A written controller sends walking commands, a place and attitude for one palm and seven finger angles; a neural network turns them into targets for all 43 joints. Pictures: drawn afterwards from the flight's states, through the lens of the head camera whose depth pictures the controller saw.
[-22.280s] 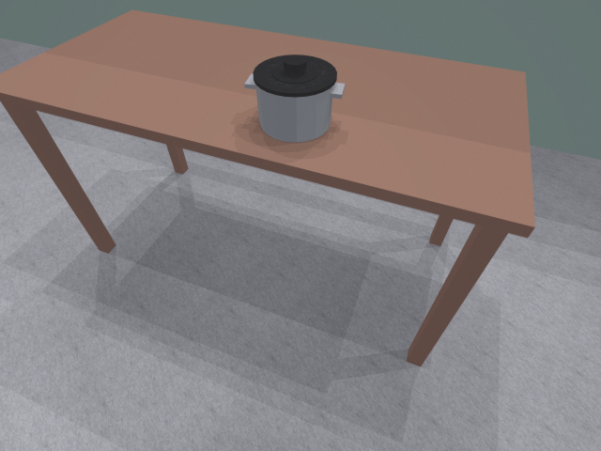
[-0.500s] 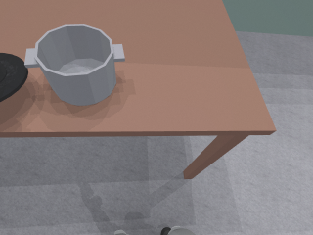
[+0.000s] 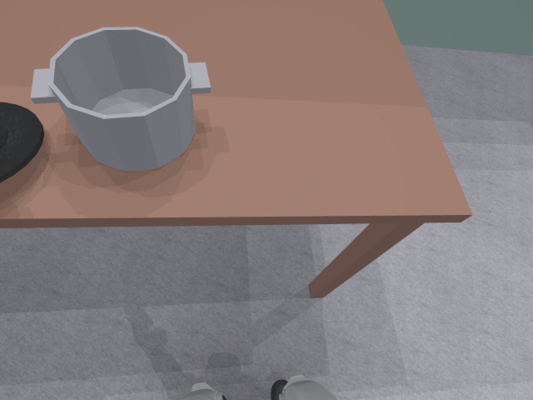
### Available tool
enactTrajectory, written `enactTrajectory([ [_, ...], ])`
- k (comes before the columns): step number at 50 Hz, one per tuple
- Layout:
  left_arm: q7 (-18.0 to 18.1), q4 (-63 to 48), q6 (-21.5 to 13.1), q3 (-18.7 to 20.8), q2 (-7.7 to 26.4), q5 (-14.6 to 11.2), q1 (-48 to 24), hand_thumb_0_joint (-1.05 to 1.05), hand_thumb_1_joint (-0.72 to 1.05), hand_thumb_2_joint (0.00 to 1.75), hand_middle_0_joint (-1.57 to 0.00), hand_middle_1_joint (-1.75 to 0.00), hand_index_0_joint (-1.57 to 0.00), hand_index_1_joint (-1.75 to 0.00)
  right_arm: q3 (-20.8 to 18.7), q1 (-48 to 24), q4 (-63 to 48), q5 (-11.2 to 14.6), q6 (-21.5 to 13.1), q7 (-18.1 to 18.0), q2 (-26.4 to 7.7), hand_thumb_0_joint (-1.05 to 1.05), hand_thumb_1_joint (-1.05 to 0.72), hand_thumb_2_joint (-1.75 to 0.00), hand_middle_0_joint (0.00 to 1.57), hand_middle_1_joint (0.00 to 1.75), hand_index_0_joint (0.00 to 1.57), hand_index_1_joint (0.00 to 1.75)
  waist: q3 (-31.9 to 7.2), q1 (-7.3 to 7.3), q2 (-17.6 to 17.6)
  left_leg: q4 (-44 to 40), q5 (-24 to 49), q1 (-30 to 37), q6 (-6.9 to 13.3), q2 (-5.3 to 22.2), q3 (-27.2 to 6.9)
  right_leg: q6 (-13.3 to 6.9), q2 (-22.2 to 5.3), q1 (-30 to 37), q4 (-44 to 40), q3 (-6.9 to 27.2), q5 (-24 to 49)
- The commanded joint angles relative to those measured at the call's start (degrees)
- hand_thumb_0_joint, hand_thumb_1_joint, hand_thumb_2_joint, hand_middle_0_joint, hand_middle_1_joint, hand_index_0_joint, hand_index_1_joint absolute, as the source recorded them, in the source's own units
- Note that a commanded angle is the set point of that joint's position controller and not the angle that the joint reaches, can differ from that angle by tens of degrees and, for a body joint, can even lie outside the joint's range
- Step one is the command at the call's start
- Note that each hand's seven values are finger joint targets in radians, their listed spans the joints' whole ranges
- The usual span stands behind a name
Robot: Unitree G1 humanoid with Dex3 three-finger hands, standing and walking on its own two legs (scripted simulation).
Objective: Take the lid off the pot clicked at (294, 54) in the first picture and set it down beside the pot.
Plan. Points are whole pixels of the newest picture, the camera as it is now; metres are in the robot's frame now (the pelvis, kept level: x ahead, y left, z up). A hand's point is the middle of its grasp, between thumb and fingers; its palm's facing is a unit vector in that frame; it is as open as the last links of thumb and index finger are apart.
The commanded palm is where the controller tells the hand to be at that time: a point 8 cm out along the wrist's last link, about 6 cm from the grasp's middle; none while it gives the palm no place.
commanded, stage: lower the lid onto the table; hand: left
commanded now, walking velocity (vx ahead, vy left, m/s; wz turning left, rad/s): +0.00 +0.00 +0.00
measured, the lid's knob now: out of the picture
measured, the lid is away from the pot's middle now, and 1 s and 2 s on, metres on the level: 0.22 0.24 0.24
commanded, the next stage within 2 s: open the fingers wide in 0.12 s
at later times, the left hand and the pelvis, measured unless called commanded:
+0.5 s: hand out of the picture +0.45 +0.38 +0.08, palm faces -0.45 -0.19 -0.87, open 8.2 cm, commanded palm +0.49 +0.36 +0.15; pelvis -0.01 +0.00 +0.00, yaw +1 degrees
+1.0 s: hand out of the picture +0.44 +0.36 +0.09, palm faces -0.45 -0.15 -0.88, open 9.4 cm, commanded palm +0.49 +0.36 +0.15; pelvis -0.02 +0.00 +0.00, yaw +2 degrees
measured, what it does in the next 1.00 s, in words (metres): stands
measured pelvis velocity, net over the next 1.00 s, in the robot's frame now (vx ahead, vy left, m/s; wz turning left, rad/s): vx -0.02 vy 0.00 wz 0.03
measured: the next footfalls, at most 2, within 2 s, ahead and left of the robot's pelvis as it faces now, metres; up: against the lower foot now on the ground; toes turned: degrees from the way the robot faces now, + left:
none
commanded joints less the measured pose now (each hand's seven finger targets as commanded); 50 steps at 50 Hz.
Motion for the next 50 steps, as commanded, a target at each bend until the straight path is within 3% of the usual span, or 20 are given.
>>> enactTrajectory([
  [1, 1.78, -15.49, -1.20, 1.17, 13.79, -1.37, -27.07, 0.00, 0.63, 0.93, -0.82, -1.20, -0.77, -1.11, -3.91, 9.33, -1.28, 0.15, -0.97, -1.48, -12.49, 0.00, -0.90, -0.90, 0.20, 0.30, 0.20, 0.30, -25.95, 0.39, 16.27, -3.60, 37.97, 30.87, -5.12, 1.42, -6.33, -2.31, 3.70, -1.35, -0.38, -2.70, 12.31],
  [4, 2.11, -12.74, -1.42, 3.68, 17.75, -0.41, -26.12, 0.00, 0.63, 0.93, -0.82, -1.20, -0.77, -1.11, -4.12, 10.35, -1.25, 0.00, -0.71, -1.61, -12.79, 0.00, -0.90, -0.90, 0.20, 0.30, 0.20, 0.30, -26.40, -0.06, 13.43, -2.38, 37.38, 29.72, -4.90, 1.26, -6.60, -1.88, 3.63, -0.97, -0.24, -2.12, 13.05],
  [6, 1.73, -14.90, -1.84, 1.29, 13.47, -1.35, -26.49, 0.00, 0.63, 0.93, -0.82, -1.20, -0.77, -1.11, -4.07, 9.49, -1.13, 0.11, -0.80, -1.57, -12.46, 0.00, -0.90, -0.90, 0.20, 0.30, 0.20, 0.30, -26.01, 0.34, 17.97, -2.57, 41.51, 31.93, -6.10, 1.76, -7.14, -2.33, 3.78, -3.93, 0.54, -3.07, 12.11],
  [10, 1.88, -10.51, -1.59, 1.72, 14.31, -0.62, -23.90, 0.00, 0.63, 0.93, -0.82, -1.20, -0.77, -1.11, -3.88, 9.57, -2.00, 0.14, -0.22, -1.42, -12.79, 0.00, -0.90, -0.90, 0.20, 0.30, 0.20, 0.30, -24.23, -0.42, 12.61, -2.26, 35.34, 27.71, -4.89, 1.49, -7.04, -2.06, 3.66, -3.26, 0.49, -2.43, 11.72],
  [11, 3.00, -18.22, -1.93, 7.38, 12.31, -0.40, -12.43, 0.00, 0.63, 0.93, -0.82, -1.20, -0.77, -1.11, -5.81, 9.57, -5.55, -0.99, 0.28, 1.35, -10.95, 0.00, -0.90, -0.90, 0.20, 0.30, 0.20, 0.30, -27.13, 6.68, 16.42, -1.56, 51.04, 33.19, -7.94, 0.56, -9.57, -3.81, 4.04, -2.63, 2.44, -4.96, 13.28],
  [13, 4.78, -22.35, -4.08, 13.65, 16.88, 1.05, -10.18, 0.00, 0.61, 0.89, -0.79, -1.20, -0.74, -1.11, -6.91, 9.03, -5.72, -2.91, 3.37, 1.99, -11.56, 0.00, -0.90, -0.90, 0.20, 0.30, 0.20, 0.30, -27.71, 5.01, 12.86, -0.33, 54.54, 35.93, -7.89, 1.87, -10.55, -3.20, 3.84, -5.53, 1.21, -3.77, 10.99],
  [15, 5.42, -23.17, -4.15, 13.22, 18.27, 1.02, -15.30, 0.00, 0.59, 0.84, -0.76, -1.20, -0.71, -1.11, -6.90, 8.37, -5.75, -2.56, 4.92, 2.01, -11.85, 0.00, -0.90, -0.90, 0.20, 0.30, 0.20, 0.30, -26.67, 3.44, 9.69, -1.36, 42.86, 30.32, -5.62, 0.70, -8.40, -2.80, 3.59, -1.63, -0.44, -2.75, 11.02],
  [17, 6.42, -27.51, -5.20, 13.57, 19.19, 1.31, -19.28, 0.00, 0.58, 0.80, -0.73, -1.19, -0.68, -1.11, -7.18, 8.73, -5.05, -2.56, 5.53, 1.95, -11.82, 0.00, -0.90, -0.90, 0.20, 0.30, 0.20, 0.30, -29.97, 3.73, 15.29, -1.53, 48.43, 36.42, -6.83, 1.62, -10.35, -3.20, 3.68, -4.12, 0.16, -3.31, 10.65],
  [21, 6.24, -23.11, -5.97, 9.53, 13.20, 1.00, -15.19, 0.00, 0.54, 0.72, -0.67, -1.17, -0.63, -1.10, -6.73, 7.46, -5.40, -2.30, 6.00, 2.26, -10.96, 0.00, -0.90, -0.90, 0.20, 0.30, 0.20, 0.30, -24.78, 3.07, 15.43, -1.59, 46.00, 35.22, -6.89, 0.98, -9.30, -3.69, 4.00, -6.54, -0.54, -3.77, 7.95],
  [22, 6.55, -23.86, -5.87, 10.98, 15.83, 1.46, -17.28, 0.00, 0.53, 0.70, -0.66, -1.17, -0.62, -1.10, -6.89, 7.38, -4.82, -2.55, 6.35, 2.36, -11.41, 0.00, -0.90, -0.90, 0.20, 0.30, 0.20, 0.30, -25.34, 3.11, 14.98, -1.93, 43.17, 35.06, -6.80, 1.23, -9.80, -3.56, 3.91, -6.37, -0.75, -3.41, 7.13],
  [26, 6.35, -25.42, -6.17, 7.42, 11.08, 0.10, -19.03, 0.00, 0.46, 0.67, -0.61, -1.14, -0.57, -1.08, -6.66, 6.65, -4.87, -2.18, 5.87, 2.10, -10.89, 0.00, -0.90, -0.90, 0.20, 0.30, 0.20, 0.30, -26.03, 2.63, 16.82, -2.40, 43.17, 36.78, -6.50, 1.19, -10.02, -3.84, 3.82, -6.62, -0.90, -3.77, 7.20],
  [27, 6.62, -26.09, -6.19, 9.98, 14.38, 0.59, -19.50, 0.00, 0.44, 0.67, -0.60, -1.13, -0.56, -1.08, -6.97, 6.92, -4.49, -2.51, 6.01, 2.20, -11.24, 0.00, -0.90, -0.90, 0.20, 0.30, 0.20, 0.30, -28.07, 3.02, 16.41, -2.31, 43.54, 38.35, -6.71, 1.59, -10.75, -3.69, 3.81, -6.42, -0.99, -3.38, 6.94],
  [31, 6.16, -24.28, -6.38, 6.10, 9.07, -0.81, -18.88, 0.00, 0.38, 0.64, -0.54, -1.11, -0.52, -1.06, -6.51, 5.76, -4.58, -2.02, 5.42, 1.85, -10.93, 0.00, -0.90, -0.90, 0.20, 0.30, 0.20, 0.30, -24.16, 2.18, 14.05, -3.18, 38.70, 34.96, -5.89, 1.01, -9.96, -3.77, 3.59, -6.09, -1.37, -3.76, 6.38],
  [32, 6.63, -24.62, -6.34, 9.08, 13.18, -0.05, -19.19, 0.00, 0.36, 0.63, -0.53, -1.10, -0.51, -1.05, -6.75, 5.86, -4.54, -2.28, 5.53, 1.85, -11.33, 0.00, -0.90, -0.90, 0.20, 0.30, 0.20, 0.30, -25.65, 2.65, 13.85, -3.06, 36.37, 34.94, -5.69, 1.07, -9.94, -3.62, 3.54, -5.41, -1.46, -3.05, 5.75],
  [36, 6.63, -23.81, -6.68, 5.34, 8.20, -0.88, -18.61, 0.00, 0.30, 0.60, -0.48, -1.07, -0.46, -1.04, -6.33, 5.13, -4.50, -1.98, 4.75, 1.54, -11.08, 0.00, -0.90, -0.90, 0.20, 0.30, 0.20, 0.30, -23.02, 2.48, 14.30, -4.23, 34.17, 34.48, -5.92, 1.12, -10.56, -4.08, 3.40, -6.86, -1.33, -3.81, 4.25],
  [37, 6.92, -23.29, -6.48, 6.46, 10.05, -0.13, -19.78, 0.00, 0.29, 0.59, -0.47, -1.07, -0.45, -1.03, -6.57, 5.34, -4.13, -2.25, 4.79, 1.66, -11.43, 0.00, -0.90, -0.90, 0.20, 0.30, 0.20, 0.30, -23.15, 2.30, 14.39, -4.40, 31.54, 34.48, -5.90, 1.27, -10.88, -3.95, 3.36, -7.54, -1.46, -3.33, 3.40],
  [40, 6.91, -18.52, -6.10, 5.48, 9.80, 0.14, -16.93, 0.00, 0.24, 0.57, -0.43, -1.04, -0.42, -1.02, -5.95, 5.23, -4.65, -1.65, 4.38, 1.36, -11.42, 0.00, -0.90, -0.90, 0.20, 0.30, 0.20, 0.30, -19.71, 1.67, 8.33, -4.73, 23.07, 26.78, -4.01, -0.05, -8.95, -3.95, 3.14, -4.11, -1.60, -2.79, 3.34],
  [43, 7.15, -22.18, -6.31, 6.09, 10.47, 0.32, -19.75, 0.00, 0.19, 0.55, -0.40, -1.02, -0.39, -1.00, -6.30, 5.43, -4.32, -1.85, 4.26, 1.25, -11.46, 0.00, -0.90, -0.90, 0.20, 0.30, 0.20, 0.30, -23.15, 2.23, 12.92, -4.94, 26.47, 31.37, -5.10, 0.65, -10.07, -4.15, 3.03, -5.66, -1.19, -2.97, 3.46],
  [47, 7.17, -21.71, -6.74, 8.44, 14.09, 0.75, -18.96, 0.00, 0.12, 0.53, -0.35, -0.98, -0.34, -0.97, -6.11, 6.04, -4.19, -1.97, 4.30, 1.09, -11.47, 0.00, -0.90, -0.90, 0.20, 0.30, 0.20, 0.30, -24.86, 2.56, 11.83, -3.87, 29.18, 30.32, -4.89, 0.27, -8.80, -3.90, 3.35, -3.51, -0.91, -2.57, 5.22],
  [50, 6.84, -18.68, -6.35, 6.20, 11.75, 0.85, -17.91, 0.00, 0.07, 0.51, -0.32, -0.95, -0.31, -0.95, -5.93, 5.99, -4.16, -1.63, 4.36, 1.12, -11.55, 0.00, -0.90, -0.90, 0.20, 0.30, 0.20, 0.30, -21.06, 1.84, 9.82, -4.38, 24.77, 26.51, -4.25, 0.00, -8.17, -3.99, 3.27, -3.74, -1.06, -2.61, 4.61],
])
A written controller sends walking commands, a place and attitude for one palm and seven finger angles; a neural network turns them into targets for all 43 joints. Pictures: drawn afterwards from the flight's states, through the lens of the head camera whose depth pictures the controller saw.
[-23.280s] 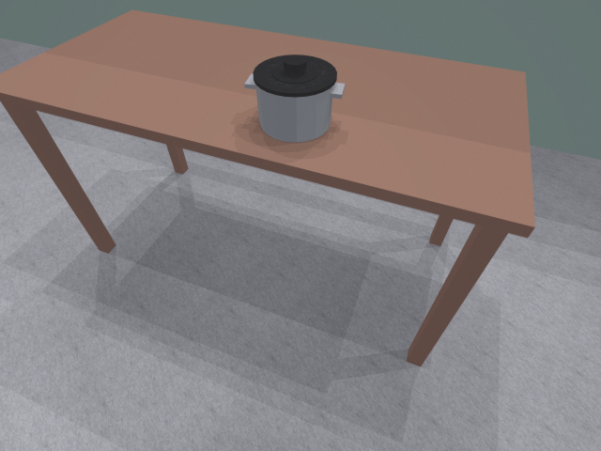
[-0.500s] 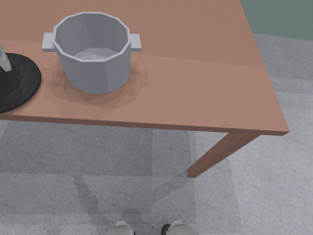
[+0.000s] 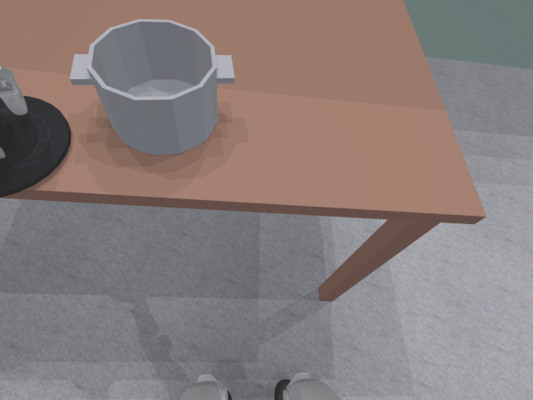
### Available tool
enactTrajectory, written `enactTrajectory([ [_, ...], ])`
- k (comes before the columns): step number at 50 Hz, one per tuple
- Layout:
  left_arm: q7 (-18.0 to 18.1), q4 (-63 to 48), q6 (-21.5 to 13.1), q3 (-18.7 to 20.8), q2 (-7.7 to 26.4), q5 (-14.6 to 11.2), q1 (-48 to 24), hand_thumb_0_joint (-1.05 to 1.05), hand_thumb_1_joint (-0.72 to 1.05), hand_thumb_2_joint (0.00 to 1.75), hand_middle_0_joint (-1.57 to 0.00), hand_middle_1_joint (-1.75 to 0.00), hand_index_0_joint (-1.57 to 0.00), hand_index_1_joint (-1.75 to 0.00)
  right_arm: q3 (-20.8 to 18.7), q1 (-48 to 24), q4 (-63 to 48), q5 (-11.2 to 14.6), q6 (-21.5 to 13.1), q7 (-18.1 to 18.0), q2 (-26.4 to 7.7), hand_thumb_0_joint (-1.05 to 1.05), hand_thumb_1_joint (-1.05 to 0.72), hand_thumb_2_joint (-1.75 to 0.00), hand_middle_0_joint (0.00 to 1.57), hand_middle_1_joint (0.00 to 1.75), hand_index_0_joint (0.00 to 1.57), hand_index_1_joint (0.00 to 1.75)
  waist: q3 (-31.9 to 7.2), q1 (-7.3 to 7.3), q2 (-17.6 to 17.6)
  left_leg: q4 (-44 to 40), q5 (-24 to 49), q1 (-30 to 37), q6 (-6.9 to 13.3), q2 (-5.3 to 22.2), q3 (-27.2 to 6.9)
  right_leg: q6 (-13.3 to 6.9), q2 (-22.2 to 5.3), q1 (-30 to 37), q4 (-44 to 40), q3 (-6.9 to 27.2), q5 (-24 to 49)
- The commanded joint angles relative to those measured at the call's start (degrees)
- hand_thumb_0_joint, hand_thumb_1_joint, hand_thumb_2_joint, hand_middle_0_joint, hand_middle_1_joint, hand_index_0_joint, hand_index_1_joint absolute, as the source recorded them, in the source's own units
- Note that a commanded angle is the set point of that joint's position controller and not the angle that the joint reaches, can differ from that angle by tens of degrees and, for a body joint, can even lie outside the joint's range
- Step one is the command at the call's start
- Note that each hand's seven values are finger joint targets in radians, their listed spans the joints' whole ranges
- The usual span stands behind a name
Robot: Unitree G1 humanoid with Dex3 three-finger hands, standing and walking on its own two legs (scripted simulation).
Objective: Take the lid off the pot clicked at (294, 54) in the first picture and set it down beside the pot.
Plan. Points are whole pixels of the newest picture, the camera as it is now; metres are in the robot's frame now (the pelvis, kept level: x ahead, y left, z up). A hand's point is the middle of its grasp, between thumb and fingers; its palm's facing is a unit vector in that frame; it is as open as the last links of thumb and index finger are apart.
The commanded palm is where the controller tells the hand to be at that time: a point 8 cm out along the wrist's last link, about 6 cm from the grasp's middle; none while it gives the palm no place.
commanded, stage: open the fingers wide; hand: left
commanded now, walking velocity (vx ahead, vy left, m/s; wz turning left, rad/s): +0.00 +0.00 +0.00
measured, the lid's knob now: out of the picture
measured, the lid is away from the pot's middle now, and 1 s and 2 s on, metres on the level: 0.24 0.24 0.24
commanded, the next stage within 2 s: raise the empty hand in 0.32 s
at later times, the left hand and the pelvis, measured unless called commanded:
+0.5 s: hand out of the picture +0.48 +0.36 +0.10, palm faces -0.45 -0.16 -0.88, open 11.0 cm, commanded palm +0.52 +0.34 +0.16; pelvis +0.01 -0.01 +0.00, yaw +0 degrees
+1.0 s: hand out of the picture +0.48 +0.36 +0.15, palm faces -0.40 -0.16 -0.90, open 11.0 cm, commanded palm +0.52 +0.35 +0.22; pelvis +0.01 +0.00 +0.01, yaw +0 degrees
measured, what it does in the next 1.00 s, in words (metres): stands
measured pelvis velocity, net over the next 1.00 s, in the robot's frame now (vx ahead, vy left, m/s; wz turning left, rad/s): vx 0.01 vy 0.00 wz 0.00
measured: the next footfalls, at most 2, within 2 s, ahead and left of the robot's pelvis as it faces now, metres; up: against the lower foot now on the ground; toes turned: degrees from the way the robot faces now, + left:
none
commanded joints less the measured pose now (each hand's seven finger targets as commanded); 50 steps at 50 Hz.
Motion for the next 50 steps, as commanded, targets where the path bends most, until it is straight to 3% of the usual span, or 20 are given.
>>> enactTrajectory([
  [1, 1.65, -11.68, -0.17, 3.20, 15.72, -0.98, -25.68, 0.00, 0.05, 0.51, -0.30, -0.94, -0.30, -0.94, -3.90, 8.04, -2.22, -0.14, -0.66, -1.00, -11.95, 0.00, -0.90, -0.90, 0.20, 0.30, 0.20, 0.30, -23.11, 0.18, 11.34, -5.83, 26.81, 28.87, -4.41, 0.90, -6.65, -3.22, 3.98, -1.81, -2.92, -1.79, 5.14],
  [2, 2.12, -12.56, -0.07, 6.26, 20.23, 0.01, -26.63, 0.00, 0.05, 0.52, -0.31, -0.94, -0.31, -0.94, -4.18, 8.71, -2.17, -0.46, -0.35, -0.97, -12.24, 0.00, -0.90, -0.90, 0.20, 0.30, 0.20, 0.30, -26.07, 0.40, 11.96, -5.18, 28.26, 30.07, -4.44, 0.94, -6.59, -3.03, 4.04, -0.89, -2.83, -1.10, 6.20],
  [5, 1.92, -9.57, 0.29, 4.85, 18.25, 0.38, -24.90, 0.00, 0.04, 0.53, -0.31, -0.93, -0.31, -0.93, -4.17, 9.07, -2.35, -0.25, -0.23, -0.94, -11.92, 0.00, -0.90, -0.90, 0.20, 0.30, 0.20, 0.30, -24.31, -0.24, 11.31, -4.71, 28.98, 28.82, -4.23, 0.56, -6.08, -3.04, 4.14, -1.34, -2.94, -1.20, 7.24],
  [7, 2.00, -13.08, -0.25, 6.72, 20.57, 0.51, -26.34, 0.00, 0.04, 0.54, -0.31, -0.93, -0.31, -0.93, -4.47, 9.30, -2.20, -0.55, 0.19, -0.84, -12.18, 0.00, -0.90, -0.90, 0.20, 0.30, 0.20, 0.30, -27.44, 0.51, 13.86, -4.54, 33.97, 32.33, -5.25, 1.18, -6.77, -2.99, 4.26, -1.92, -2.56, -1.31, 7.74],
  [11, 1.44, -11.75, -0.46, 6.13, 19.17, -0.24, -23.17, 0.00, 0.03, 0.56, -0.32, -0.92, -0.32, -0.92, -4.09, 9.16, -2.57, -0.24, 0.45, -0.89, -11.75, 0.00, -0.90, -0.90, 0.20, 0.30, 0.20, 0.30, -25.97, 0.61, 11.99, -4.07, 36.96, 30.34, -4.97, 0.69, -5.60, -2.98, 4.39, -0.12, -2.33, -1.76, 10.06],
  [12, 1.68, -12.07, -0.14, 7.94, 21.68, 0.41, -24.07, 0.00, 0.03, 0.56, -0.32, -0.92, -0.32, -0.92, -4.50, 9.34, -2.45, -0.48, 0.83, -0.70, -12.02, 0.00, -0.90, -0.90, 0.20, 0.30, 0.20, 0.30, -27.38, 0.73, 12.07, -3.97, 36.77, 31.21, -5.00, 0.97, -5.76, -2.76, 4.42, -0.08, -2.56, -1.15, 10.10],
  [16, 1.23, -11.15, 0.00, 6.11, 19.28, -0.55, -22.03, 0.00, 0.03, 0.57, -0.32, -0.91, -0.32, -0.91, -3.94, 8.82, -2.93, 0.03, 0.68, -0.79, -11.66, 0.00, -0.90, -0.90, 0.20, 0.30, 0.20, 0.30, -24.25, 0.53, 10.28, -4.48, 34.69, 28.05, -4.25, 0.45, -5.01, -2.89, 4.42, 1.29, -2.62, -1.58, 10.32],
  [17, 1.53, -12.54, 0.19, 8.37, 22.61, 0.18, -23.54, 0.00, 0.03, 0.57, -0.32, -0.91, -0.32, -0.91, -4.37, 9.00, -2.71, -0.33, 1.11, -0.66, -12.11, 0.00, -0.90, -0.90, 0.20, 0.30, 0.20, 0.30, -27.01, 0.98, 11.92, -4.38, 34.92, 29.63, -4.49, 0.73, -5.21, -2.75, 4.33, 1.51, -2.74, -0.88, 10.35],
  [21, 1.12, -13.39, 0.09, 5.62, 18.03, -0.89, -22.91, 0.00, 0.02, 0.57, -0.32, -0.91, -0.32, -0.91, -4.37, 8.53, -2.94, -0.12, 0.94, -0.57, -11.55, 0.00, -0.90, -0.90, 0.20, 0.30, 0.20, 0.30, -25.70, 0.61, 13.46, -4.59, 37.71, 32.51, -4.97, 1.12, -5.87, -2.93, 4.37, -0.84, -3.07, -1.84, 9.27],
  [24, 1.26, -14.41, 0.69, 6.57, 20.49, -0.43, -26.67, 0.00, 0.02, 0.57, -0.32, -0.91, -0.32, -0.91, -4.55, 8.41, -2.58, -0.32, 1.08, -0.57, -11.99, 0.00, -0.90, -0.90, 0.20, 0.30, 0.20, 0.30, -26.33, 0.04, 13.11, -5.02, 32.89, 31.72, -4.27, 0.94, -5.93, -2.76, 4.18, -0.04, -3.94, -1.02, 8.61],
  [27, 1.21, -15.85, 0.73, 6.60, 20.03, -0.57, -27.59, 0.00, 0.02, 0.57, -0.32, -0.91, -0.32, -0.91, -4.72, 8.35, -2.40, -0.54, 0.82, -0.67, -11.70, 0.00, -0.90, -0.90, 0.20, 0.30, 0.20, 0.30, -28.85, 0.24, 15.81, -4.80, 37.81, 36.24, -5.09, 1.43, -6.50, -2.67, 4.26, -1.04, -4.15, -1.18, 8.75],
  [30, 0.61, -9.94, 1.92, 3.49, 16.49, -0.97, -24.90, 0.00, 0.02, 0.57, -0.32, -0.91, -0.32, -0.91, -4.17, 7.61, -2.61, 0.06, 0.61, -0.65, -11.69, 0.00, -0.90, -0.90, 0.20, 0.30, 0.20, 0.30, -21.84, -0.61, 9.70, -5.89, 29.29, 29.19, -3.64, 0.60, -5.50, -2.72, 4.10, 0.32, -4.98, -1.20, 7.82],
  [31, 0.33, -11.35, 1.68, 2.05, 14.63, -1.75, -25.15, 0.00, 0.02, 0.57, -0.32, -0.91, -0.32, -0.91, -3.86, 7.11, -2.79, 0.32, 0.36, -0.76, -11.45, 0.00, -0.90, -0.90, 0.20, 0.30, 0.20, 0.30, -21.66, -0.07, 11.21, -6.47, 30.40, 30.05, -3.94, 0.84, -5.54, -2.91, 4.05, 0.20, -4.77, -1.74, 7.37],
  [33, 0.79, -11.67, 2.11, 5.12, 19.54, -0.44, -26.20, 0.00, 0.02, 0.57, -0.32, -0.91, -0.32, -0.91, -3.95, 7.33, -2.70, -0.01, 0.47, -0.75, -11.61, 0.00, -0.90, -0.90, 0.20, 0.30, 0.20, 0.30, -24.03, 0.47, 12.67, -6.10, 29.78, 30.43, -3.75, 0.52, -5.27, -2.96, 3.98, 1.86, -4.93, -0.89, 8.05],
  [38, 0.06, -13.34, 2.87, 2.98, 16.88, -0.95, -29.26, 0.00, 0.02, 0.57, -0.32, -0.91, -0.32, -0.91, -4.17, 7.10, -2.62, 0.07, 0.20, -0.74, -11.68, 0.00, -0.90, -0.90, 0.20, 0.30, 0.20, 0.30, -24.89, 0.13, 14.19, -6.94, 32.52, 34.10, -4.47, 1.19, -6.36, -2.94, 3.90, 0.43, -5.50, -1.37, 7.87],
  [40, -0.27, -10.66, 3.33, 3.15, 16.70, -0.91, -27.20, 0.00, 0.02, 0.57, -0.32, -0.91, -0.32, -0.91, -4.18, 7.30, -2.75, 0.17, -0.02, -0.67, -11.55, 0.00, -0.90, -0.90, 0.20, 0.30, 0.20, 0.30, -23.24, 0.00, 10.39, -6.86, 31.11, 32.25, -3.76, 0.76, -5.75, -2.80, 4.00, 1.81, -6.00, -1.26, 8.41],
  [42, -0.38, -13.48, 3.28, 3.80, 18.05, -0.95, -29.48, 0.00, 0.02, 0.57, -0.32, -0.91, -0.32, -0.91, -4.16, 7.03, -2.76, 0.04, 0.18, -0.71, -11.76, 0.00, -0.90, -0.90, 0.20, 0.30, 0.20, 0.30, -25.46, 0.68, 13.12, -7.28, 34.08, 34.25, -4.62, 1.06, -6.08, -2.82, 3.95, 2.11, -5.86, -1.19, 8.74],
  [45, -0.69, -11.52, 3.96, 2.73, 16.76, -0.89, -29.16, 0.00, 0.02, 0.57, -0.32, -0.91, -0.32, -0.91, -4.13, 7.21, -2.72, 0.22, 0.14, -0.54, -11.76, 0.00, -0.90, -0.90, 0.20, 0.30, 0.20, 0.30, -22.84, 0.36, 10.15, -7.98, 31.58, 32.19, -3.99, 0.75, -5.91, -2.95, 3.89, 3.12, -6.56, -1.33, 8.91],
  [46, -0.97, -12.68, 3.65, 1.28, 14.67, -1.56, -28.98, 0.00, 0.02, 0.57, -0.32, -0.91, -0.32, -0.91, -3.80, 6.59, -2.94, 0.33, -0.12, -0.65, -11.47, 0.00, -0.90, -0.90, 0.20, 0.30, 0.20, 0.30, -22.97, 0.82, 11.74, -8.13, 34.41, 33.22, -4.37, 0.72, -5.77, -3.16, 4.05, 3.00, -6.30, -1.76, 9.28],
  [50, -0.96, -13.24, 4.56, 2.86, 17.24, -0.63, -31.40, 0.00, 0.02, 0.57, -0.32, -0.91, -0.32, -0.91, -4.36, 7.41, -2.69, 0.11, 0.02, -0.37, -11.74, 0.00, -0.90, -0.90, 0.20, 0.30, 0.20, 0.30, -24.63, 0.56, 10.97, -8.61, 33.81, 34.37, -4.18, 0.84, -6.07, -2.90, 3.83, 4.23, -7.21, -1.27, 9.86],
])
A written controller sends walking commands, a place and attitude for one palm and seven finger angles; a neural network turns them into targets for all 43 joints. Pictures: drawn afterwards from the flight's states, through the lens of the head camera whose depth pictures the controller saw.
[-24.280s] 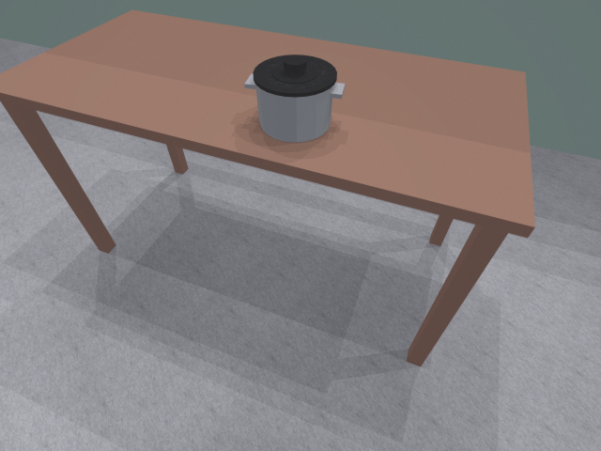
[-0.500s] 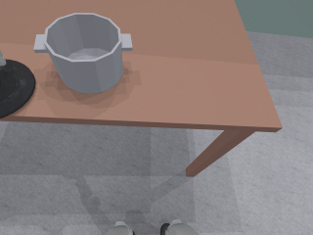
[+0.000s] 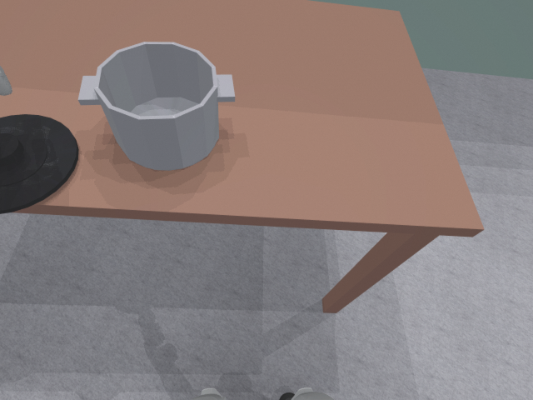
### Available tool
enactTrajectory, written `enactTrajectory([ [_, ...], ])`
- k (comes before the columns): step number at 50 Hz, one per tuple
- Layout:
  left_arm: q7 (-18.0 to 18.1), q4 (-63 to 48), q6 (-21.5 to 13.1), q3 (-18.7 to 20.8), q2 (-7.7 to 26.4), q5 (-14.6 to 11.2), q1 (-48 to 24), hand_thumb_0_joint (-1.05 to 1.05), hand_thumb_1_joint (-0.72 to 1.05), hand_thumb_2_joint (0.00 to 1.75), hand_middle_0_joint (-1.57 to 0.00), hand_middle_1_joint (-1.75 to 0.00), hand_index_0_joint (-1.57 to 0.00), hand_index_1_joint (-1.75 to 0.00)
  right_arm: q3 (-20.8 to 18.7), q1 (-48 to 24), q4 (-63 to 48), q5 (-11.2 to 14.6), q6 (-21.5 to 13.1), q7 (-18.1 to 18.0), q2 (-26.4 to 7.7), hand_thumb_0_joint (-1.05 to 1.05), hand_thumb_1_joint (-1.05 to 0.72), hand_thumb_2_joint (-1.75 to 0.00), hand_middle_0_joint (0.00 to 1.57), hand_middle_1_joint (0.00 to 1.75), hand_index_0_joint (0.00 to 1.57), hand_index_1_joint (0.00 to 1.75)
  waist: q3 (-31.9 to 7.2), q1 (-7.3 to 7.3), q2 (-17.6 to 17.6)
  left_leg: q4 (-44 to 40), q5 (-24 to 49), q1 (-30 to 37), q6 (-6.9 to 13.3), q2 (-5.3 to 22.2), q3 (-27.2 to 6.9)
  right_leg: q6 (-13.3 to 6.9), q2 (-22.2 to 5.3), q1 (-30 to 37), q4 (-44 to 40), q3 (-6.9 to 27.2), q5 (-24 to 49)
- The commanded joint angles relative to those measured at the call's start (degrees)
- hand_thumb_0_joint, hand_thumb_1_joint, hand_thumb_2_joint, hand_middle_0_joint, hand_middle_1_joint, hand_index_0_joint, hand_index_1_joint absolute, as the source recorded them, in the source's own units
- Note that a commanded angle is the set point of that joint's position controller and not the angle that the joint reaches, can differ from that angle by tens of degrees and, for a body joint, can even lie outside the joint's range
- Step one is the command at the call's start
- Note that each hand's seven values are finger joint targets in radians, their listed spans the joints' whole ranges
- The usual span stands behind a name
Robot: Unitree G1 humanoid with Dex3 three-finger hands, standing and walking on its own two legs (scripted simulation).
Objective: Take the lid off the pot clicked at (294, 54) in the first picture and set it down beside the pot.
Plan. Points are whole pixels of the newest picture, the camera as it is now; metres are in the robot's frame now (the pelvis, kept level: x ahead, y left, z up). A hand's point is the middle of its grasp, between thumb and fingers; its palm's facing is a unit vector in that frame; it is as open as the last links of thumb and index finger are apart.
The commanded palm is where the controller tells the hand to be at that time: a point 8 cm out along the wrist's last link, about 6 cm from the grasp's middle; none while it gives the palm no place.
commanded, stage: raise the empty hand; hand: left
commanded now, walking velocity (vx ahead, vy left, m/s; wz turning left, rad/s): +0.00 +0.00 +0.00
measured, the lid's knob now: (1, 149) +0.48 +0.37 +0.05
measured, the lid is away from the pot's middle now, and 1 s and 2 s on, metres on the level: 0.24 0.24 0.24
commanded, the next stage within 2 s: draw the hand back to the body in 0.72 s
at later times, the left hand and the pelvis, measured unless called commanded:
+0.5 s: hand out of the picture +0.48 +0.36 +0.19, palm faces -0.34 -0.17 -0.92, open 11.0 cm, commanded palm +0.51 +0.35 +0.26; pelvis +0.01 +0.00 +0.01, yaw +0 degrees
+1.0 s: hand out of the picture +0.48 +0.35 +0.20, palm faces -0.32 -0.15 -0.93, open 11.0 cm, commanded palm +0.48 +0.35 +0.27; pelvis +0.01 -0.01 +0.02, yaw +1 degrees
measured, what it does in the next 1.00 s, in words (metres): stands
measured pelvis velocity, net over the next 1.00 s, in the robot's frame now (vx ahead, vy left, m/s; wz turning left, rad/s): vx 0.01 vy -0.01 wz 0.01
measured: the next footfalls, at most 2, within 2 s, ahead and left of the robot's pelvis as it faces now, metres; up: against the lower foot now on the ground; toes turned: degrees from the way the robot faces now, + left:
none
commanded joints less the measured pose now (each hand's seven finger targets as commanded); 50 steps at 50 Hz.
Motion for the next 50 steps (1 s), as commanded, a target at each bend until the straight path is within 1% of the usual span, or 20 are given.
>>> enactTrajectory([
  [1, 1.61, -13.30, 0.22, 3.45, 15.52, -0.65, -27.14, 0.00, 0.02, 0.57, -0.32, -0.91, -0.32, -0.91, -4.06, 7.30, -2.83, -0.21, -0.93, -0.77, -11.70, 0.00, -0.90, -0.90, 0.20, 0.30, 0.20, 0.30, -24.67, 0.57, 11.75, -4.37, 36.40, 30.28, -4.23, 0.79, -5.98, -3.11, 3.93, 0.07, -2.83, -1.96, 9.74],
  [4, 1.45, -10.90, 1.04, 3.86, 17.10, 0.01, -27.08, 0.00, 0.02, 0.57, -0.32, -0.91, -0.32, -0.91, -4.06, 7.48, -2.65, -0.25, -0.57, -0.56, -11.98, 0.00, -0.90, -0.90, 0.20, 0.30, 0.20, 0.30, -22.55, 0.07, 9.94, -4.80, 32.30, 27.38, -3.56, 0.58, -5.18, -2.86, 3.74, 1.36, -3.56, -1.42, 9.93],
  [6, 1.04, -11.64, 1.05, 1.47, 13.91, -0.76, -27.46, 0.00, 0.02, 0.57, -0.32, -0.91, -0.32, -0.91, -3.75, 6.87, -2.83, 0.13, -0.84, -0.64, -11.72, 0.00, -0.90, -0.90, 0.20, 0.30, 0.20, 0.30, -22.03, 0.38, 11.06, -5.69, 33.99, 28.62, -4.05, 0.85, -5.60, -3.20, 3.74, 1.08, -3.57, -2.14, 9.40],
  [9, 1.18, -11.71, 1.71, 4.19, 18.05, 0.39, -29.11, 0.00, 0.02, 0.57, -0.32, -0.91, -0.32, -0.91, -4.11, 7.59, -2.85, -0.28, -0.70, -0.47, -12.00, 0.00, -0.90, -0.90, 0.20, 0.30, 0.20, 0.30, -23.65, 0.19, 10.62, -5.43, 34.47, 29.60, -3.77, 0.64, -5.71, -2.88, 3.74, 2.09, -4.22, -1.41, 10.42],
  [11, 0.79, -14.91, 1.42, 2.22, 15.11, -0.53, -30.53, 0.00, 0.02, 0.57, -0.32, -0.91, -0.32, -0.91, -4.03, 6.99, -3.01, -0.12, -0.81, -0.37, -11.67, 0.00, -0.90, -0.90, 0.20, 0.30, 0.20, 0.30, -24.81, 0.79, 14.25, -5.86, 39.75, 32.94, -4.76, 1.12, -6.17, -3.24, 3.75, 1.41, -4.14, -2.10, 10.73],
  [15, 0.49, -13.15, 2.47, 3.20, 16.12, 0.06, -30.45, 0.00, 0.02, 0.57, -0.32, -0.91, -0.32, -0.91, -4.47, 7.27, -2.98, -0.45, -0.38, 0.13, -11.93, 0.00, -0.90, -0.90, 0.20, 0.30, 0.20, 0.30, -23.84, 0.39, 11.75, -6.14, 38.93, 32.52, -4.55, 1.17, -6.42, -2.97, 3.69, 1.71, -5.03, -1.76, 10.72],
  [16, 0.19, -13.36, 2.25, 1.32, 13.23, -0.52, -29.56, 0.00, 0.02, 0.57, -0.32, -0.91, -0.32, -0.91, -4.21, 6.88, -3.19, -0.24, -0.58, 0.16, -11.55, 0.00, -0.90, -0.90, 0.20, 0.30, 0.20, 0.30, -23.13, 0.76, 13.09, -6.08, 42.52, 33.72, -4.89, 1.10, -6.31, -3.22, 3.90, 1.13, -4.88, -2.24, 11.24],
  [17, 0.26, -13.08, 2.63, 3.06, 15.73, 0.06, -30.49, 0.00, 0.02, 0.57, -0.32, -0.91, -0.32, -0.91, -4.50, 7.31, -2.73, -0.60, -0.36, 0.32, -11.91, 0.00, -0.90, -0.90, 0.20, 0.30, 0.20, 0.30, -24.02, 0.45, 11.49, -6.14, 40.67, 33.83, -4.84, 1.45, -6.63, -2.77, 3.87, 1.44, -5.18, -1.77, 10.59],
  [21, -0.22, -12.68, 3.30, 0.28, 12.56, -0.52, -30.70, 0.00, 0.02, 0.57, -0.32, -0.91, -0.32, -0.91, -4.15, 6.61, -2.92, -0.10, -0.49, 0.31, -11.78, 0.00, -0.90, -0.90, 0.20, 0.30, 0.20, 0.30, -22.21, 0.54, 10.86, -7.28, 38.74, 32.66, -4.40, 0.99, -6.18, -3.13, 3.64, 2.69, -5.85, -2.09, 10.54],
  [23, -0.02, -10.90, 3.95, 1.64, 15.31, 0.41, -31.71, 0.00, 0.02, 0.57, -0.32, -0.91, -0.32, -0.91, -4.11, 6.67, -2.75, -0.27, -0.52, 0.25, -11.84, 0.00, -0.90, -0.90, 0.20, 0.30, 0.20, 0.30, -22.05, 0.18, 9.19, -7.37, 35.17, 31.00, -3.63, 0.59, -5.67, -2.82, 3.55, 4.00, -6.30, -1.39, 10.58],
  [27, -0.15, -14.41, 4.29, 1.25, 15.14, 0.49, -35.35, 0.00, 0.02, 0.57, -0.32, -0.91, -0.32, -0.91, -4.18, 6.12, -2.89, -0.44, -0.93, 0.28, -11.69, 0.00, -0.90, -0.90, 0.20, 0.30, 0.20, 0.30, -24.82, 0.43, 12.93, -7.93, 39.39, 34.90, -4.33, 1.09, -6.34, -2.91, 3.38, 4.27, -6.65, -1.43, 11.30],
  [30, -0.60, -8.63, 5.32, -0.55, 13.94, 0.40, -32.65, 0.00, 0.02, 0.57, -0.32, -0.91, -0.32, -0.91, -3.68, 5.81, -2.61, 0.03, -1.14, 0.11, -11.99, 0.00, -0.90, -0.90, 0.20, 0.30, 0.20, 0.30, -19.22, -0.25, 7.36, -9.25, 30.46, 28.92, -2.99, 0.51, -4.90, -2.69, 3.13, 5.65, -7.67, -1.26, 10.11],
  [31, -0.85, -11.69, 5.18, -1.93, 12.04, -0.32, -34.34, 0.00, 0.02, 0.57, -0.32, -0.91, -0.32, -0.91, -3.47, 5.03, -2.72, 0.28, -1.30, 0.05, -11.85, 0.00, -0.90, -0.90, 0.20, 0.30, 0.20, 0.30, -20.51, 0.25, 9.95, -9.67, 33.54, 30.83, -3.44, 0.75, -5.01, -3.02, 2.96, 6.10, -7.62, -1.60, 11.04],
  [32, -0.57, -12.11, 5.48, -0.33, 14.12, 0.44, -35.76, 0.00, 0.02, 0.57, -0.32, -0.91, -0.32, -0.91, -3.82, 5.55, -2.51, -0.15, -1.29, 0.16, -11.98, 0.00, -0.90, -0.90, 0.20, 0.30, 0.20, 0.30, -22.17, 0.25, 10.15, -9.58, 33.47, 32.05, -3.56, 0.90, -5.62, -2.80, 3.06, 6.03, -7.69, -1.32, 10.42],
  [35, -0.77, -7.29, 6.29, -2.24, 11.33, 0.57, -32.86, 0.00, 0.02, 0.57, -0.32, -0.91, -0.32, -0.91, -3.70, 5.85, -2.13, 0.09, -1.67, 0.20, -11.94, 0.00, -0.90, -0.90, 0.20, 0.30, 0.20, 0.30, -18.38, -0.39, 7.49, -9.88, 31.14, 30.30, -3.23, 0.79, -5.39, -2.70, 3.03, 4.67, -8.12, -1.57, 9.55],
  [38, -0.47, -11.75, 6.02, -1.06, 12.82, 0.84, -35.91, 0.00, 0.02, 0.57, -0.32, -0.91, -0.32, -0.91, -3.93, 5.63, -2.34, -0.17, -1.73, 0.21, -11.90, 0.00, -0.90, -0.90, 0.20, 0.30, 0.20, 0.30, -22.38, 0.23, 10.51, -9.65, 35.42, 33.26, -3.70, 0.77, -5.99, -2.98, 2.98, 5.60, -7.82, -1.43, 11.06],
  [41, -0.76, -10.99, 5.98, -2.71, 10.51, 0.09, -34.88, 0.00, 0.02, 0.57, -0.32, -0.91, -0.32, -0.91, -3.71, 5.37, -2.09, 0.12, -2.00, 0.11, -11.90, 0.00, -0.90, -0.90, 0.20, 0.30, 0.20, 0.30, -20.73, 0.12, 9.81, -10.04, 35.78, 32.71, -3.64, 0.78, -5.50, -3.03, 2.98, 5.71, -8.10, -1.74, 11.42],
  [43, -0.28, -10.88, 5.94, 0.19, 14.04, 1.01, -33.44, 0.00, 0.02, 0.57, -0.32, -0.91, -0.32, -0.91, -3.95, 5.59, -2.46, -0.30, -1.80, 0.24, -11.80, 0.00, -0.90, -0.90, 0.20, 0.30, 0.20, 0.30, -22.28, 0.50, 8.80, -9.54, 35.75, 32.16, -3.25, 0.36, -5.27, -2.86, 2.98, 7.40, -7.78, -1.21, 12.36],
  [47, -0.12, -15.48, 5.27, 2.94, 15.77, 0.62, -30.77, 0.00, 0.02, 0.57, -0.32, -0.91, -0.32, -0.91, -4.33, 4.27, -4.10, -0.55, -0.82, 0.82, -11.43, 0.00, -0.90, -0.90, 0.20, 0.30, 0.20, 0.30, -24.74, 1.54, 9.54, -9.27, 40.56, 33.45, -3.56, 0.48, -5.24, -2.86, 2.77, 9.48, -7.17, -1.06, 14.43],
  [50, -0.07, -15.88, 5.26, 3.50, 15.41, -0.09, -26.44, 0.00, 0.02, 0.57, -0.32, -0.91, -0.32, -0.91, -4.38, 2.99, -5.61, -0.56, 0.06, 1.29, -10.91, 0.00, -0.90, -0.90, 0.20, 0.30, 0.20, 0.30, -22.25, 1.86, 8.75, -9.44, 39.37, 31.30, -2.83, -0.03, -4.52, -2.98, 2.62, 10.45, -7.28, -1.07, 15.02],
])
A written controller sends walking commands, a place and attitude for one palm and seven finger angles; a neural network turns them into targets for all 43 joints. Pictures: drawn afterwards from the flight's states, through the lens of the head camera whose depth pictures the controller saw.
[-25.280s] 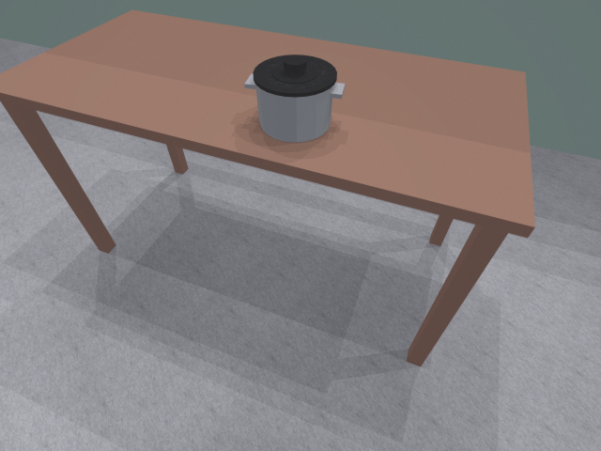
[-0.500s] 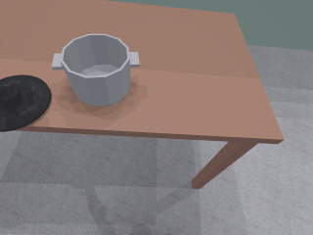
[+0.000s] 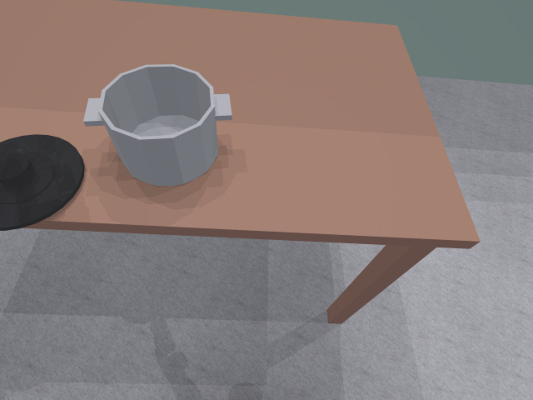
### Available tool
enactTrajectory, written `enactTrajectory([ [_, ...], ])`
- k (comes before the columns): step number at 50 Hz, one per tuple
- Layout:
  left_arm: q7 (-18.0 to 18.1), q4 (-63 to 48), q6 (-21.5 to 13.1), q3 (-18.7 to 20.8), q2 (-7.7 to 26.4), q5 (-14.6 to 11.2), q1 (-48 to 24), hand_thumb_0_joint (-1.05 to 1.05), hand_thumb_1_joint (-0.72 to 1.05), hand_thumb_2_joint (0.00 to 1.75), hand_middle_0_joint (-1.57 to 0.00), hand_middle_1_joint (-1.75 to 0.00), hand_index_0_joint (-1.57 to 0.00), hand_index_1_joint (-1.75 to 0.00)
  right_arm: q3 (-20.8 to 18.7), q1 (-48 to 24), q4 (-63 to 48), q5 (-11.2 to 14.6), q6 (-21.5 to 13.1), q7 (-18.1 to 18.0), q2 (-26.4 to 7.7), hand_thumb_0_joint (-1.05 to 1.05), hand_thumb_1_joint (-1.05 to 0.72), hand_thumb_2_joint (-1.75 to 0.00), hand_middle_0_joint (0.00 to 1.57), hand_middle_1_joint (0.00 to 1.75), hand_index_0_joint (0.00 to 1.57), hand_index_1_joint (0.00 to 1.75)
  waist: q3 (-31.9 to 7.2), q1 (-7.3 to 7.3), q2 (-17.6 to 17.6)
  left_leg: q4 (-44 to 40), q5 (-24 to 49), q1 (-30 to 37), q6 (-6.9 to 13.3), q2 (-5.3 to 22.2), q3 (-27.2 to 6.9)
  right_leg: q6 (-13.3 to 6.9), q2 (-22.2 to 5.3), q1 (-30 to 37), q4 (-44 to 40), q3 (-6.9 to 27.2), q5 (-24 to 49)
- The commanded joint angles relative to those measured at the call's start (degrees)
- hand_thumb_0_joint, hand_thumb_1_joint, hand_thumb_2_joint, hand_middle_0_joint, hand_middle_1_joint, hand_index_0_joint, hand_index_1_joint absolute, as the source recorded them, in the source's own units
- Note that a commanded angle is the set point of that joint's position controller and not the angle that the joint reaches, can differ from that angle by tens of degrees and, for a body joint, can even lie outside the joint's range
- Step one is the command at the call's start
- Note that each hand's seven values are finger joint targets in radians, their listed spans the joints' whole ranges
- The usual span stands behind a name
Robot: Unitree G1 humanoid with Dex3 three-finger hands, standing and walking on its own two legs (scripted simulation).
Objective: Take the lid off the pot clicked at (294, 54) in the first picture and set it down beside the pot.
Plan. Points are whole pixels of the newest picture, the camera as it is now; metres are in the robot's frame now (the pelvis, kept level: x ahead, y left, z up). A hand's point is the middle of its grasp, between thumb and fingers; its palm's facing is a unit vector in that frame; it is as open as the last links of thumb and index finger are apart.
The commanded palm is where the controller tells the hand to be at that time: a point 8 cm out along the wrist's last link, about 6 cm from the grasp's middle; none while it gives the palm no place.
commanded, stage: draw the hand back to the body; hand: left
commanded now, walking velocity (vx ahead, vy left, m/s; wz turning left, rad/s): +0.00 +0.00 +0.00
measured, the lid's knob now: (12, 168) +0.48 +0.37 +0.03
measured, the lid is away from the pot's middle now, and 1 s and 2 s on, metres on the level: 0.24 0.24 0.24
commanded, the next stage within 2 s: none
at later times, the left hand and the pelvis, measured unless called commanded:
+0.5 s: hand out of the picture +0.43 +0.30 +0.22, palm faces +0.37 -0.83 -0.41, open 11.0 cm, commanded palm +0.37 +0.33 +0.25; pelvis +0.00 -0.02 +0.01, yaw +1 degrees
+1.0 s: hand out of the picture +0.35 +0.26 +0.22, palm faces +0.53 -0.82 -0.23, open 9.1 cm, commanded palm +0.29 +0.29 +0.24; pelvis +0.01 -0.05 +0.02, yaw +0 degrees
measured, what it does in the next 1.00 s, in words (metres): shifts its weight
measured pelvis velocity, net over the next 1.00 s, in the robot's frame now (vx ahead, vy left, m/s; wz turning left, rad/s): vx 0.01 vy -0.05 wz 0.00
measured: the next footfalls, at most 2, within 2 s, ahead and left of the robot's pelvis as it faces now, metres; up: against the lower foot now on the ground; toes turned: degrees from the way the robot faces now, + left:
none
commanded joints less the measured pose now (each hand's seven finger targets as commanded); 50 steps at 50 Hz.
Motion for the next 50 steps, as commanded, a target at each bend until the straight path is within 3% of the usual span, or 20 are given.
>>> enactTrajectory([
  [1, 1.95, -16.27, -0.37, 4.08, 14.30, -1.26, -22.51, 0.00, 0.02, 0.57, -0.32, -0.91, -0.32, -0.91, -3.82, 2.84, -5.72, -0.06, 0.20, 0.02, -10.28, 0.00, -0.90, -0.90, 0.20, 0.30, 0.20, 0.30, -24.04, 1.84, 9.74, -1.42, 39.64, 24.85, -2.76, 1.17, -5.01, -2.99, 3.27, 3.61, -0.62, -2.01, 13.70],
  [3, 2.55, -18.64, -0.56, 8.71, 19.05, -0.91, -19.22, 0.00, 0.02, 0.57, -0.32, -0.91, -0.32, -0.91, -3.90, 2.00, -7.15, -0.56, 0.69, 0.39, -9.96, 0.00, -0.90, -0.90, 0.20, 0.30, 0.20, 0.30, -26.30, 2.81, 9.80, -0.84, 40.46, 25.20, -2.26, 0.77, -5.05, -2.84, 3.13, 5.42, -0.15, -1.44, 14.72],
  [6, 2.41, -20.78, -0.43, 8.08, 16.49, -2.55, -14.35, 0.00, 0.02, 0.57, -0.32, -0.91, -0.32, -0.91, -4.04, 0.16, -8.40, -0.35, 1.37, 0.69, -9.71, 0.00, -0.90, -0.90, 0.20, 0.30, 0.20, 0.30, -24.02, 2.71, 9.00, -1.51, 40.16, 24.51, -1.94, 0.80, -4.60, -3.00, 2.96, 5.92, -0.86, -1.65, 15.02],
  [8, 2.70, -22.75, -0.37, 10.62, 18.62, -3.01, -11.08, 0.00, 0.02, 0.57, -0.32, -0.91, -0.32, -0.91, -3.87, -1.10, -9.30, -0.48, 1.73, 0.97, -9.54, 0.00, -0.90, -0.90, 0.20, 0.30, 0.20, 0.30, -24.48, 3.50, 7.07, -1.74, 39.04, 23.49, -1.33, 0.69, -4.64, -2.79, 2.75, 7.94, -0.57, -1.32, 15.55],
  [11, 2.44, -27.85, -0.09, 9.25, 15.93, -4.47, -8.96, 0.00, 0.02, 0.57, -0.32, -0.91, -0.32, -0.91, -4.01, -3.34, -10.12, -0.26, 2.10, 1.19, -9.52, 0.00, -0.90, -0.90, 0.20, 0.30, 0.20, 0.30, -23.69, 3.19, 8.54, -2.31, 39.72, 24.92, -1.14, 0.88, -4.55, -2.95, 2.49, 7.85, -1.40, -1.33, 15.83],
  [13, 2.93, -32.34, -0.01, 13.19, 19.36, -4.67, -6.44, 0.00, 0.02, 0.57, -0.32, -0.91, -0.32, -0.91, -3.96, -4.46, -11.08, -0.55, 1.94, 1.39, -9.14, 0.00, -0.90, -0.90, 0.20, 0.30, 0.20, 0.30, -26.38, 4.35, 8.88, -2.26, 40.83, 26.71, -1.08, 0.73, -5.45, -2.82, 2.28, 9.49, -1.22, -0.98, 15.63],
  [15, 2.73, -30.89, 0.14, 13.64, 18.49, -5.76, -1.38, 0.00, 0.02, 0.57, -0.32, -0.91, -0.32, -0.91, -3.54, -5.51, -11.29, -0.60, 1.89, 1.37, -8.93, 0.00, -0.90, -0.90, 0.20, 0.30, 0.20, 0.30, -22.71, 4.51, 6.39, -3.07, 37.77, 23.82, -0.94, 0.63, -4.84, -2.70, 2.16, 10.50, -1.64, -1.28, 15.38],
  [16, 11.98, -35.36, -2.75, 22.73, 4.32, -40.53, -9.06, 0.00, 0.02, 0.57, -0.32, -0.91, -0.32, -0.91, -4.64, 3.18, -14.91, 0.12, -1.93, 1.66, -6.55, 0.00, -0.90, -0.90, 0.20, 0.30, 0.20, 0.30, -18.02, 3.19, 11.43, -5.87, 37.85, 35.09, -4.47, 3.58, -6.08, -4.98, 1.48, 3.08, -3.64, -2.23, 12.18],
  [17, 16.85, -31.00, -2.83, 18.67, 0.78, -43.68, -1.89, 0.00, 0.02, 0.57, -0.32, -0.91, -0.32, -0.91, -3.40, 0.92, -13.55, -0.38, -3.06, 1.47, -7.60, 0.00, -0.90, -0.90, 0.20, 0.30, 0.20, 0.30, -15.34, 3.27, 8.41, -7.23, 31.72, 37.88, -5.01, 6.09, -10.00, -4.33, 1.17, 2.04, -4.39, -1.47, 6.83],
  [19, 23.31, -30.27, -3.44, 23.30, 1.01, -52.08, 1.80, 0.00, 0.02, 0.57, -0.32, -0.91, -0.32, -0.91, -3.17, -1.06, -12.85, -1.05, -4.37, 0.06, -9.09, 0.00, -0.90, -0.90, 0.20, 0.30, 0.20, 0.30, -13.72, 4.15, -0.67, -9.70, 19.32, 31.83, -2.96, 5.27, -7.45, -3.93, 0.98, 7.10, -6.24, -0.12, 6.40],
  [21, 27.04, -39.80, -5.48, 24.82, 1.05, -56.32, -3.05, 0.00, 0.02, 0.57, -0.32, -0.91, -0.32, -0.91, -2.65, -3.67, -12.37, -1.35, -6.58, -0.49, -9.31, 0.00, -0.90, -0.90, 0.20, 0.30, 0.20, 0.30, -17.05, 4.80, 3.33, -10.71, 19.25, 31.52, -3.15, 3.98, -5.37, -4.24, 0.68, 12.50, -6.79, 0.24, 9.12],
  [22, 28.48, -43.19, -6.10, 24.69, -0.10, -57.42, -4.36, 0.00, 0.05, 0.58, -0.32, -0.89, -0.32, -0.89, -2.70, -4.15, -12.00, -1.53, -7.97, -0.34, -8.88, 0.00, -0.90, -0.90, 0.20, 0.30, 0.20, 0.30, -17.60, 4.76, 7.03, -11.13, 22.00, 33.28, -3.79, 4.07, -5.84, -4.25, 0.69, 13.15, -7.07, 0.25, 9.93],
  [24, 30.76, -39.95, -5.36, 26.80, -1.45, -58.67, 3.24, 0.00, 0.09, 0.60, -0.31, -0.86, -0.31, -0.86, -2.70, -3.73, -10.21, -2.12, -9.32, -0.05, -8.68, 0.00, -0.90, -0.90, 0.20, 0.30, 0.20, 0.30, -14.35, 5.67, 8.40, -11.62, 24.63, 32.48, -4.31, 4.04, -5.17, -4.32, 0.84, 14.54, -7.82, 0.13, 11.57],
  [28, 32.53, -44.58, -5.62, 28.98, -3.00, -60.67, 12.21, 0.00, 0.18, 0.63, -0.30, -0.80, -0.30, -0.80, -2.56, -5.66, -9.36, -2.67, -11.34, 0.58, -8.34, 0.00, -0.90, -0.90, 0.20, 0.30, 0.20, 0.30, -12.15, 7.02, 7.08, -13.13, 27.81, 30.06, -4.09, 3.62, -3.58, -4.15, 0.63, 20.52, -8.64, 0.03, 16.42],
  [30, 33.05, -49.91, -6.23, 28.89, -3.33, -61.04, 11.05, 0.00, 0.22, 0.64, -0.29, -0.77, -0.29, -0.77, -2.60, -6.76, -9.32, -2.72, -12.43, 0.72, -8.18, 0.00, -0.90, -0.90, 0.20, 0.30, 0.20, 0.30, -13.40, 6.97, 8.47, -13.59, 29.04, 31.44, -4.17, 3.47, -3.46, -4.06, 0.59, 21.85, -8.94, 0.21, 17.68],
  [35, 33.79, -52.73, -5.73, 31.99, -4.23, -61.85, 23.30, 0.00, 0.33, 0.69, -0.28, -0.70, -0.28, -0.70, -3.09, -8.08, -8.78, -3.14, -13.83, 1.06, -8.02, 0.00, -0.90, -0.90, 0.20, 0.30, 0.20, 0.30, -12.54, 8.31, 4.54, -14.08, 32.57, 30.36, -3.49, 3.16, -2.06, -3.59, 0.46, 26.23, -9.27, 0.50, 22.15],
  [39, 33.86, -59.54, -5.87, 30.89, -6.69, -62.38, 25.06, 0.00, 0.42, 0.72, -0.27, -0.64, -0.27, -0.64, -3.31, -9.71, -8.66, -2.96, -14.62, 1.09, -7.57, 0.00, -0.90, -0.90, 0.20, 0.30, 0.20, 0.30, -13.13, 8.25, 5.44, -14.29, 32.96, 32.01, -3.03, 2.77, -1.39, -3.31, 0.31, 27.21, -9.71, 0.73, 23.72],
  [42, 33.99, -59.86, -5.30, 32.81, -6.16, -62.82, 30.15, 0.00, 0.48, 0.74, -0.26, -0.59, -0.26, -0.59, -3.24, -10.79, -8.27, -3.21, -14.44, 0.97, -7.58, 0.00, -0.90, -0.90, 0.20, 0.30, 0.20, 0.30, -11.22, 8.85, 1.32, -14.75, 29.85, 29.14, -2.53, 2.19, -0.43, -2.96, -0.11, 29.14, -9.77, 1.16, 25.81],
  [47, 34.12, -68.61, -5.85, 33.03, -7.28, -63.33, 32.95, 0.00, 0.59, 0.78, -0.24, -0.51, -0.24, -0.51, -3.01, -13.51, -8.84, -3.18, -15.32, 0.74, -6.63, 0.00, -0.90, -0.90, 0.20, 0.30, 0.20, 0.30, -11.34, 9.36, 5.39, -15.24, 27.60, 30.49, -2.37, 1.60, -0.12, -2.83, -0.36, 29.74, -10.22, 1.56, 25.25],
  [50, 34.34, -67.49, -5.27, 33.36, -8.90, -63.62, 38.22, 0.00, 0.66, 0.81, -0.23, -0.47, -0.23, -0.47, -2.90, -13.98, -8.54, -3.36, -15.59, 0.57, -6.22, 0.00, -0.90, -0.90, 0.20, 0.30, 0.20, 0.30, -9.14, 9.65, 1.19, -15.84, 24.74, 29.34, -2.26, 1.35, 0.21, -2.40, -0.18, 29.53, -10.61, 1.43, 23.97],
])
